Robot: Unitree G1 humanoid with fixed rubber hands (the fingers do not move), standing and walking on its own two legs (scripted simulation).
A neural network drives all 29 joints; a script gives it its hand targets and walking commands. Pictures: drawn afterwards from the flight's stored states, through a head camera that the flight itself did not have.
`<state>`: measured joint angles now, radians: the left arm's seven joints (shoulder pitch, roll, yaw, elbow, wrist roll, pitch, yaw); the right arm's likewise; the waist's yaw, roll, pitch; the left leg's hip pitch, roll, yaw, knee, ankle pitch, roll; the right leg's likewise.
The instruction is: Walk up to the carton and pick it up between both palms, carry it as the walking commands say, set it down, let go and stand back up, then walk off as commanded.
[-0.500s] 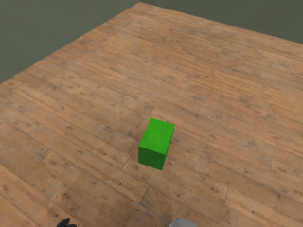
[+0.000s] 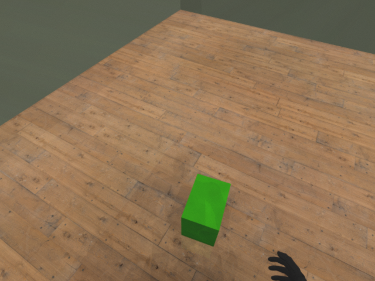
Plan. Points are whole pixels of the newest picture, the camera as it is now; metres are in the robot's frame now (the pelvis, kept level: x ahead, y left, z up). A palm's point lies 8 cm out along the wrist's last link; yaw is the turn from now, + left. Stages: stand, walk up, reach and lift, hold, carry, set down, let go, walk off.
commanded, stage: walk up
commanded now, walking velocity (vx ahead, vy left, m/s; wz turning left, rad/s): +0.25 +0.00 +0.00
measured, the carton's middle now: (205, 210) +0.54 -0.11 -0.64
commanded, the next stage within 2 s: none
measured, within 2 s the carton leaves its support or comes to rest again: neither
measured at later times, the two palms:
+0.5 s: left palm (70, 276) +0.17 +0.26 -0.11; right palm (287, 252) +0.21 -0.24 -0.11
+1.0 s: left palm out of the picture +0.16 +0.27 -0.11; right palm (287, 271) +0.17 -0.23 -0.11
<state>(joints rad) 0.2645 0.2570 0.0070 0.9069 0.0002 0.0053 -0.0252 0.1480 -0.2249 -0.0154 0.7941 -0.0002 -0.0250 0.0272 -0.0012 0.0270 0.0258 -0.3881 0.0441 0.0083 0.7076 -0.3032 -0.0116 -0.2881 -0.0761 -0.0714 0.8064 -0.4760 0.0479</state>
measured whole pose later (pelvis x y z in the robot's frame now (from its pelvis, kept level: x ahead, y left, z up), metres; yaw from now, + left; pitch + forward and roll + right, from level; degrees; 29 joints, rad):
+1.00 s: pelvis +0.09 +0.01 +0.01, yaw +1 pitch +0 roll +0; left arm 0.21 0.25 0.01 0.91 0.00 0.05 0.00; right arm 0.28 -0.22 0.00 0.80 0.00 0.05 0.00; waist 0.00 0.02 0.01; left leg -0.29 0.00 0.01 0.63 -0.35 0.02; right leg -0.25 -0.09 -0.08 0.61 -0.36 0.05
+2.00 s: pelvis +0.09 +0.02 +0.01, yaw +2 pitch +0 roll +0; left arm 0.22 0.25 0.01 0.91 0.00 0.05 0.00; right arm 0.29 -0.22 0.00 0.80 0.00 0.04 0.00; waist 0.00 -0.01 0.01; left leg -0.29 -0.02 0.01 0.63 -0.35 0.02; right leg -0.25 -0.11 -0.08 0.61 -0.36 0.06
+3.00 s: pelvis +0.08 +0.02 +0.01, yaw +2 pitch -1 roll +1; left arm 0.26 0.24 0.01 0.91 0.00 0.02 0.00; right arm 0.25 -0.22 -0.04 0.80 0.00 0.06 0.00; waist 0.00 0.03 0.04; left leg -0.35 -0.02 0.02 0.81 -0.42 0.00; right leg -0.24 -0.11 -0.08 0.64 -0.37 0.04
